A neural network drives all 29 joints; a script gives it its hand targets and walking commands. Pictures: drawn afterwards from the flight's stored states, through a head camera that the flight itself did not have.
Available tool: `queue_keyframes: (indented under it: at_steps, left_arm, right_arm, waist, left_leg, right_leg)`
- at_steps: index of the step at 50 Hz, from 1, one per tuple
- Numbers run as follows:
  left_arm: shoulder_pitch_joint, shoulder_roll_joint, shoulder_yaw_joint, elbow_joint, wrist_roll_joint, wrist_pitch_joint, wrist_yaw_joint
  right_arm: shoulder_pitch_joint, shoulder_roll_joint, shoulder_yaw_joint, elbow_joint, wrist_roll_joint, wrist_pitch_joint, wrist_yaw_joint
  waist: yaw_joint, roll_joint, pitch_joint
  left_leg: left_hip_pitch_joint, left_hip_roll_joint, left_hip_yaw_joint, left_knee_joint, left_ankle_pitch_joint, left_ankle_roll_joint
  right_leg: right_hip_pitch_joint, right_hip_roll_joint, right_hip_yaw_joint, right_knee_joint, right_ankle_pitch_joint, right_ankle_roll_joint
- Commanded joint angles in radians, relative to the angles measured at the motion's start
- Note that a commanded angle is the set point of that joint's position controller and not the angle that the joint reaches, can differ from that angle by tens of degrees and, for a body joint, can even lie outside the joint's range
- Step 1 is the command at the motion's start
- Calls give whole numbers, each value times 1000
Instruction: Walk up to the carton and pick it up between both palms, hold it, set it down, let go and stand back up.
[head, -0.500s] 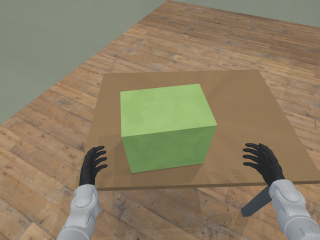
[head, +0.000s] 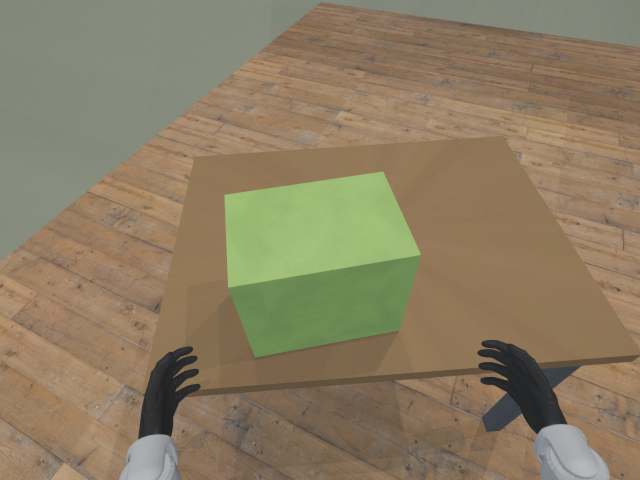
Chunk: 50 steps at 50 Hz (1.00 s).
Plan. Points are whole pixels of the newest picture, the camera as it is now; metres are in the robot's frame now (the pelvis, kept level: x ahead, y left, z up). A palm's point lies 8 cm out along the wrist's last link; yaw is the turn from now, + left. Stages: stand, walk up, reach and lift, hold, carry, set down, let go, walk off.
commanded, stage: set down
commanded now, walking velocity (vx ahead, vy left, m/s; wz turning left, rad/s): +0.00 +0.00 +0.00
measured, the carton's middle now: (317, 266) +0.46 +0.03 -0.05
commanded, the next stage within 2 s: let go in 0.98 s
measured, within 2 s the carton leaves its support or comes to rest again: neither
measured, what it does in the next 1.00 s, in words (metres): stands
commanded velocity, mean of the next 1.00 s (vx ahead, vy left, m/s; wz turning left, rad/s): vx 0.00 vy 0.00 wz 0.00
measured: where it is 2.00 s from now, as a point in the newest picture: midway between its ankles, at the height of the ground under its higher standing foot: outside the picture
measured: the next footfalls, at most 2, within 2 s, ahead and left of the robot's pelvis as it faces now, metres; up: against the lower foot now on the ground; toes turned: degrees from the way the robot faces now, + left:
none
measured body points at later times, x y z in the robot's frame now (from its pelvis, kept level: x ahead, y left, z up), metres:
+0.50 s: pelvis +0.00 +0.02 +0.01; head +0.01 +0.04 +0.46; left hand +0.20 +0.25 -0.06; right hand +0.21 -0.21 -0.06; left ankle +0.01 +0.16 -0.73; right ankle +0.00 -0.11 -0.73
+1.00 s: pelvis +0.02 +0.02 +0.02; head +0.03 +0.03 +0.47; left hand +0.19 +0.26 -0.07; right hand +0.19 -0.20 -0.07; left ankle +0.01 +0.16 -0.73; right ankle +0.00 -0.11 -0.73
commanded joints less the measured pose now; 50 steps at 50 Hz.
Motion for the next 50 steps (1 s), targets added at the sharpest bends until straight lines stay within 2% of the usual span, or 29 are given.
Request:
queue_keyframes:
  at_steps: [1, 2, 4, 6, 7, 8, 10, 11, 13, 14, 16, 17, 18, 22, 24, 25, 27, 29, 30, 31, 33, 34, 35, 40, 41, 42, 44, 47, 50]
  left_arm:
    - [-59, 102, 70, -191, 1, 15, 8]
    - [-25, 91, 72, -191, 23, 20, 9]
    - [45, 82, 92, -159, 50, 41, -14]
    - [38, 90, 104, -146, 71, 64, -35]
    - [42, 87, 98, -157, 75, 76, -42]
    - [20, 78, 84, -173, 78, 87, -40]
    - [-34, 75, 61, -198, 89, 112, -31]
    - [-5, 70, 49, -204, 91, 125, -25]
    - [-22, 64, 33, -204, 94, 156, -18]
    - [-63, 75, 24, -225, 87, 171, -17]
    - [-74, 90, 15, -163, 91, 215, -19]
    - [-104, 110, 28, -177, 87, 230, -24]
    - [-82, 112, 23, -213, 89, 241, -25]
    - [-18, 120, 57, -284, 128, 294, -20]
    - [-12, 105, 45, -261, 145, 340, -28]
    - [8, 99, 55, -238, 171, 377, -32]
    - [29, 106, 68, -228, 192, 424, -52]
    - [48, 104, 80, -347, 195, 411, -43]
    - [42, 81, 64, -306, 203, 422, -43]
    - [55, 74, 68, -298, 211, 435, -46]
    - [90, 63, 63, -271, 232, 459, -54]
    - [86, 57, 62, -299, 234, 464, -54]
    - [122, 64, 63, -301, 232, 470, -62]
    - [98, 105, 74, -347, 236, 473, -77]
    - [92, 96, 77, -323, 246, 487, -80]
    - [71, 106, 72, -358, 241, 488, -79]
    - [61, 110, 64, -339, 250, 506, -81]
    - [35, 114, 53, -362, 236, 520, -77]
    - [56, 124, 49, -364, 230, 526, -79]
  right_arm:
    - [-77, -86, -15, -117, -15, -2, -7]
    - [-49, -94, -7, -96, -6, -8, -11]
    - [-2, -91, 6, -52, -16, -16, -35]
    - [-12, -87, -3, -27, -36, -23, -55]
    - [-1, -87, -20, -12, -44, -24, -61]
    - [-11, -85, -36, -3, -51, -23, -59]
    - [-43, -79, -80, 6, -81, -8, -54]
    - [-22, -83, -92, 8, -97, 3, -49]
    - [-33, -58, -110, -27, -131, 44, -48]
    - [-56, -41, -126, -46, -143, 67, -49]
    - [-64, -15, -142, -27, -195, 123, -57]
    - [-95, 7, -152, -85, -209, 142, -67]
    - [-59, 16, -150, -105, -216, 159, -75]
    - [-4, 28, -161, -176, -229, 201, -89]
    - [1, 29, -182, -155, -258, 230, -95]
    - [12, 36, -178, -143, -275, 251, -100]
    - [33, 58, -182, -169, -303, 276, -122]
    - [64, 52, -200, -247, -297, 259, -126]
    - [60, 55, -208, -197, -301, 269, -124]
    - [72, 62, -204, -198, -315, 282, -123]
    - [90, 66, -207, -199, -337, 300, -126]
    - [98, 67, -212, -199, -331, 304, -126]
    - [128, 75, -208, -214, -340, 307, -131]
    - [129, 90, -208, -281, -361, 310, -150]
    - [129, 92, -215, -245, -371, 325, -152]
    - [122, 92, -221, -267, -372, 326, -151]
    - [117, 95, -237, -258, -402, 330, -158]
    - [111, 103, -246, -265, -415, 339, -161]
    - [125, 109, -240, -278, -411, 334, -164]
  waist:
    - [69, -92, -258]
    - [55, -72, -261]
    - [34, -87, -228]
    - [24, -79, -172]
    - [8, -57, -138]
    - [9, -21, -99]
    - [-3, 19, -60]
    - [-6, 25, -29]
    - [-10, -1, -7]
    - [-11, 10, -15]
    - [-23, -22, 34]
    - [-16, -44, -13]
    - [-12, -40, -18]
    - [16, 2, -90]
    - [2, 7, -81]
    - [9, 18, -62]
    - [9, -3, -36]
    - [28, 38, -83]
    - [10, 54, -34]
    - [11, 43, 4]
    - [-3, 21, 40]
    - [-2, 44, 26]
    - [-13, 20, 26]
    - [-13, 6, 18]
    - [-17, 15, 46]
    - [-12, 23, 27]
    - [-29, 19, 38]
    - [-30, 30, 29]
    - [-33, 16, -24]
  left_leg:
    - [163, -88, 27, -40, 204, 33]
    - [174, -87, 21, -37, 271, 19]
    - [190, -94, 18, -38, 349, 17]
    - [173, -99, 19, -51, 341, 14]
    - [185, -94, 14, -73, 323, 8]
    - [194, -90, 10, -89, 318, -1]
    - [220, -77, 10, -108, 281, -11]
    - [231, -74, 8, -115, 258, -11]
    - [222, -68, 10, -143, 161, 4]
    - [215, -63, 7, -165, 101, 8]
    - [175, -66, 15, -180, 16, 30]
    - [170, -69, 22, -183, -1, 42]
    - [177, -71, 25, -184, 15, 43]
    - [268, -66, 32, -187, 159, 34]
    - [311, -64, 33, -200, 190, 26]
    - [321, -65, 37, -211, 193, 27]
    - [322, -78, 50, -216, 206, 33]
    - [349, -73, 47, -212, 289, 19]
    - [352, -65, 40, -223, 266, 10]
    - [344, -66, 48, -231, 255, 17]
    - [354, -67, 46, -236, 282, 12]
    - [370, -64, 41, -238, 305, 3]
    - [390, -68, 45, -226, 340, 8]
    - [392, -80, 42, -219, 344, 7]
    - [400, -76, 40, -221, 344, 4]
    - [404, -69, 37, -225, 333, 5]
    - [409, -65, 43, -224, 318, 8]
    - [414, -66, 46, -222, 283, 10]
    - [437, -73, 43, -197, 334, 8]
  right_leg:
    - [81, 39, 15, -163, 246, 0]
    - [118, 38, 27, -161, 331, 0]
    - [194, 39, 34, -167, 506, 10]
    - [219, 36, 33, -176, 558, 18]
    - [216, 38, 24, -187, 528, 14]
    - [195, 43, 15, -205, 465, 3]
    - [134, 49, -4, -237, 329, -15]
    - [111, 53, -11, -249, 279, -22]
    - [95, 48, -15, -268, 181, -21]
    - [89, 44, -21, -272, 130, -21]
    - [90, 32, -14, -283, 84, -18]
    - [120, 26, -14, -282, 90, -8]
    - [131, 23, -12, -278, 108, -7]
    - [191, 38, -24, -295, 194, -11]
    - [174, 46, -39, -318, 197, -14]
    - [182, 47, -40, -331, 199, -18]
    - [213, 39, -36, -344, 232, -7]
    - [235, 48, -42, -341, 270, -12]
    - [208, 56, -49, -352, 230, -19]
    - [215, 53, -48, -362, 223, -18]
    - [224, 53, -54, -372, 259, -16]
    - [222, 56, -56, -375, 261, -18]
    - [232, 55, -54, -382, 295, -13]
    - [240, 41, -50, -382, 329, -1]
    - [225, 45, -55, -385, 313, -5]
    - [230, 46, -61, -383, 281, -6]
    - [211, 45, -68, -380, 273, -4]
    - [201, 40, -72, -374, 244, -3]
    - [212, 36, -66, -365, 315, 4]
